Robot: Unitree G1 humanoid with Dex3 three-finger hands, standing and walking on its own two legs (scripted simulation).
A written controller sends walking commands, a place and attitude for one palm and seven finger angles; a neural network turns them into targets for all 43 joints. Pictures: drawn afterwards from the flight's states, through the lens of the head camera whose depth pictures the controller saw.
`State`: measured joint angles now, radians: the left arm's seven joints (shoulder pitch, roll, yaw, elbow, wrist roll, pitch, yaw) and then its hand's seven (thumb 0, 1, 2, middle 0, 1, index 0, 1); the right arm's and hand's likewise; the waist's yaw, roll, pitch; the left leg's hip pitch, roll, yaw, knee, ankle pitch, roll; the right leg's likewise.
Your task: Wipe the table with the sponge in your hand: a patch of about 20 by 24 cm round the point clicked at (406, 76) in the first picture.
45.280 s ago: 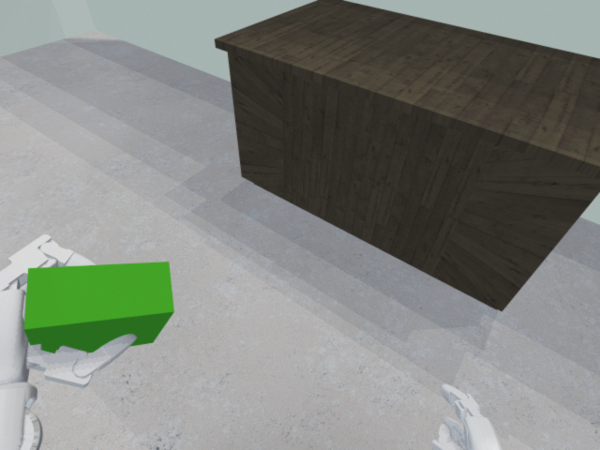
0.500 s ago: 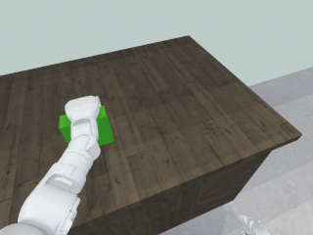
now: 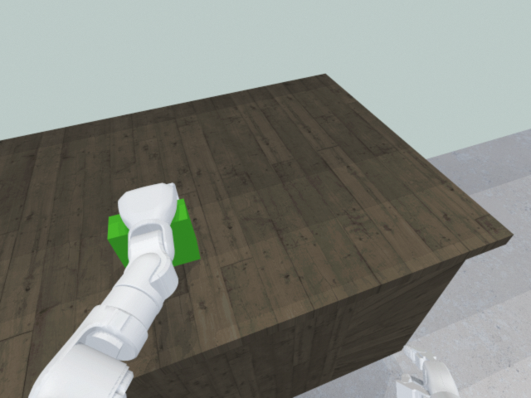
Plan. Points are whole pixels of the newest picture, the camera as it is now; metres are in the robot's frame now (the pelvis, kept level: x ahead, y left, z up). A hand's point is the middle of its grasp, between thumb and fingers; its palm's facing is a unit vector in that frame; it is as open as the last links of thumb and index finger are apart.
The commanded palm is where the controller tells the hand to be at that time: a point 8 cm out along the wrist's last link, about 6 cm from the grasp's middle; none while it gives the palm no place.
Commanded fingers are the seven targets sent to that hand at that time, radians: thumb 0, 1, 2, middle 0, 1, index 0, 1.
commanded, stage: wipe back along the middle lane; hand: left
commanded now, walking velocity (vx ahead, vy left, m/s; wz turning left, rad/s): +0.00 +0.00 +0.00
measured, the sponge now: (160, 245) +0.36 +0.23 +0.02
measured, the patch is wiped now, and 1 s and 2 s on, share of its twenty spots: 0.50 0.65 0.70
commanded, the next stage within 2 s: slide across to the third lane in 1.04 s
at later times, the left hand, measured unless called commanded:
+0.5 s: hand (168, 239) +0.35 +0.20 +0.06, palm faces +0.01 -0.05 -1.00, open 9.7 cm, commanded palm +0.29 +0.18 +0.10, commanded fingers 0.00 0.10 1.30 -1.20 -1.60 -1.20 -1.60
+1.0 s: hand (180, 268) +0.29 +0.16 +0.06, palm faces +0.05 -0.09 -0.99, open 9.7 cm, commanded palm +0.24 +0.15 +0.10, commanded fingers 0.00 0.10 1.30 -1.20 -1.60 -1.20 -1.60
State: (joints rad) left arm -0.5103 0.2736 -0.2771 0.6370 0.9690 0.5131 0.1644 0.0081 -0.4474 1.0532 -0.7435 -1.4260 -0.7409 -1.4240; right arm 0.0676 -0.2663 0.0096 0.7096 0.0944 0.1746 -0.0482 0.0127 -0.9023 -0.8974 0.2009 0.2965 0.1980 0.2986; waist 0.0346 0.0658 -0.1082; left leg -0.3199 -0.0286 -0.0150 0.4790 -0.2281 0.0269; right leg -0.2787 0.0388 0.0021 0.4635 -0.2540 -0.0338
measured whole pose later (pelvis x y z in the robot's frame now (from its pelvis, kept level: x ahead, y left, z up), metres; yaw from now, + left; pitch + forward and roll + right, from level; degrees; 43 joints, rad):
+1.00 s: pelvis -0.01 -0.01 +0.00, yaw -1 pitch -1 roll +1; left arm -0.15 0.24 -0.42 0.14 1.00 0.64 0.15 0.03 -0.45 1.06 -0.71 -1.45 -0.75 -1.41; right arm -0.02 -0.25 0.03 0.68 0.09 0.20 0.05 0.01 -0.90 -0.90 0.20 0.30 0.19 0.30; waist 0.09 0.09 -0.10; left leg -0.23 -0.02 0.00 0.49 -0.24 0.01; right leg -0.22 0.05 0.02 0.52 -0.28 -0.05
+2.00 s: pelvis -0.02 -0.03 +0.00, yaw -1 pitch -1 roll +1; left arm -0.36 0.11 -0.53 0.36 0.94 0.64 0.18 0.00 -0.48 1.06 -0.76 -1.41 -0.80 -1.35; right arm -0.04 -0.23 0.02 0.72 0.09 0.15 0.04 0.02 -0.90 -0.90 0.20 0.30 0.20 0.30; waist 0.08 0.08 -0.10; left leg -0.26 -0.01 -0.02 0.50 -0.22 -0.01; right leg -0.25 0.06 0.00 0.54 -0.27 -0.07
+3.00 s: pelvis -0.01 -0.02 +0.00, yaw -1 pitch +6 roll +0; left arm -0.76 0.16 -0.27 0.95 0.93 0.53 0.22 0.01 -0.48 1.06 -0.77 -1.40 -0.80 -1.35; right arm 0.09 -0.24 0.01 0.77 0.08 0.16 -0.05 0.01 -0.90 -0.90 0.20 0.30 0.20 0.30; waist -0.01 0.06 -0.13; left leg -0.39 0.00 -0.01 0.50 -0.22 -0.01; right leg -0.37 0.07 0.01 0.51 -0.25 -0.06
